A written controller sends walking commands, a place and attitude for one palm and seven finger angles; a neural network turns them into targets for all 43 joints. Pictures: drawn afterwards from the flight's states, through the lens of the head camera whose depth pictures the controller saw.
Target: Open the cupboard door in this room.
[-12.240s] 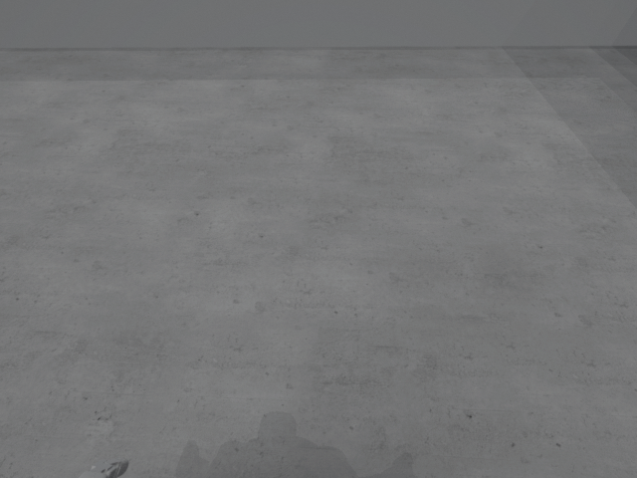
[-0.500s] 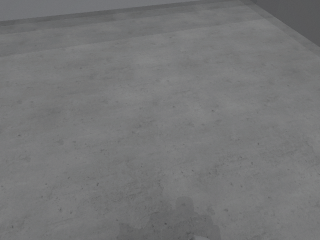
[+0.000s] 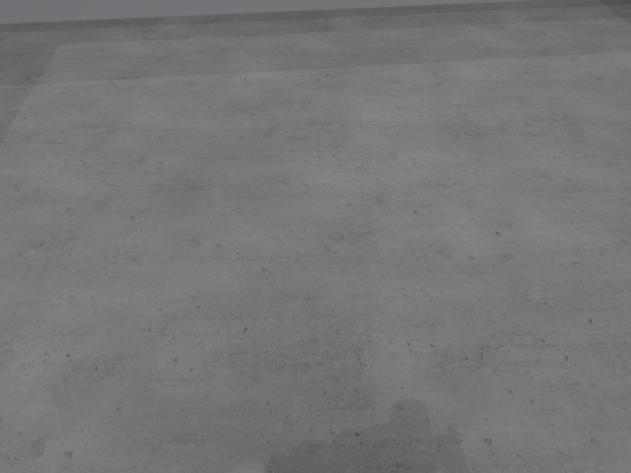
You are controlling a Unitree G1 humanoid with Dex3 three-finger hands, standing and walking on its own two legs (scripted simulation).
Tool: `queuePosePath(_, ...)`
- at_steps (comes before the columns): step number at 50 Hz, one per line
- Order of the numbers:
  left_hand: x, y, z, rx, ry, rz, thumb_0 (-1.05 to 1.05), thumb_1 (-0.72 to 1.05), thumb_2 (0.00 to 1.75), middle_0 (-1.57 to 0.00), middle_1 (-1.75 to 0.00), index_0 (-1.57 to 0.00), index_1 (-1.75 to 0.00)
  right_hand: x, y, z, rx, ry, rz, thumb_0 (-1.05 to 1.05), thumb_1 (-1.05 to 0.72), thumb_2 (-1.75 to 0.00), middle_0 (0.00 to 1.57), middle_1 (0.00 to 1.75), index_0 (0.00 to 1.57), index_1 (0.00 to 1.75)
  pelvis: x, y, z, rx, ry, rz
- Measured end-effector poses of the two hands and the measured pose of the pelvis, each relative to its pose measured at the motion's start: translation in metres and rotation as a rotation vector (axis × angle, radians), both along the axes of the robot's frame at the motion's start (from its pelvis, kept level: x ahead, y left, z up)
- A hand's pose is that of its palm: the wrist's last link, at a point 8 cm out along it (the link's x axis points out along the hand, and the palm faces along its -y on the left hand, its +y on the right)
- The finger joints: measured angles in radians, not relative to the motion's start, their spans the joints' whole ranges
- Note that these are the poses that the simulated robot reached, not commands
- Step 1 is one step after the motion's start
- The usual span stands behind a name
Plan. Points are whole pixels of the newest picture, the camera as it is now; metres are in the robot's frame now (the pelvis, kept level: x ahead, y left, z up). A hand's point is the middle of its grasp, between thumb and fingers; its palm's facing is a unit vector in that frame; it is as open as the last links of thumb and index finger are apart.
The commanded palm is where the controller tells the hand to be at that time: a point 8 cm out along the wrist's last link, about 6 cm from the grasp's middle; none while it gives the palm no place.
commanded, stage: turn or walk to find it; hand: left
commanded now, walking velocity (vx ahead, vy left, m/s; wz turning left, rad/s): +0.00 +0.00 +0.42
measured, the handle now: out of the picture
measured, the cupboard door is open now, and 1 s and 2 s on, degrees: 0 0 0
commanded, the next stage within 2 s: none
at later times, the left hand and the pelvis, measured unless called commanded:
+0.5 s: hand out of the picture +0.05 +0.23 -0.15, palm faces +0.19 -0.95 -0.26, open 7.4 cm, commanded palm none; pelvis -0.02 +0.01 +0.00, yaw +11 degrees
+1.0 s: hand out of the picture -0.12 +0.19 -0.18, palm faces +0.45 -0.86 -0.23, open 7.4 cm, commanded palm none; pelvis -0.06 +0.00 -0.01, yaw +26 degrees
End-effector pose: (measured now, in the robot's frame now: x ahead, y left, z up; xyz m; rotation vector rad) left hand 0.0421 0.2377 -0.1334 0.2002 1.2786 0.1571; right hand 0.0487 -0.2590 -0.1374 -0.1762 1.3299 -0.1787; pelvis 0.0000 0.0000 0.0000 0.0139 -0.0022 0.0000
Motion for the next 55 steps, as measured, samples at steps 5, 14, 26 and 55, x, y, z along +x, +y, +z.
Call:
queuePosePath(5,-0.035,0.036,-0.023,-0.014,0.061,0.091,0.01,0.9,0.9,-0.21,-0.3,-0.21,-0.3,0.033,0.028,0.005,-0.035,-0.077,0.091,0.01,-0.91,-0.9,0.2,0.29,0.2,0.3,-0.003,0.022,-0.011,-0.013,0.0,0.047)
queuePosePath(14,-0.039,0.065,-0.005,0.006,0.031,0.152,0.01,0.91,0.9,-0.2,-0.3,-0.2,-0.3,0.05,0.062,0.026,-0.025,-0.136,0.161,0.01,-0.9,-0.9,0.2,0.29,0.2,0.3,-0.008,0.035,0.007,-0.043,-0.004,0.103)
queuePosePath(26,-0.006,0.031,0.015,0.045,-0.135,0.162,0.01,0.91,0.9,-0.2,-0.3,-0.2,-0.3,0.027,0.034,-0.001,0.037,-0.071,0.173,0.01,-0.9,-0.9,0.21,0.3,0.2,0.3,-0.017,0.004,0.001,-0.01,-0.002,0.197)
queuePosePath(55,-0.226,0.015,-0.023,-0.027,0.104,0.546,0.01,0.9,0.9,-0.21,-0.3,-0.2,-0.3,0.076,0.096,0.02,-0.012,-0.169,0.539,0.01,-0.91,-0.9,0.2,0.29,0.2,0.3,-0.072,0.017,-0.006,-0.026,-0.027,0.466)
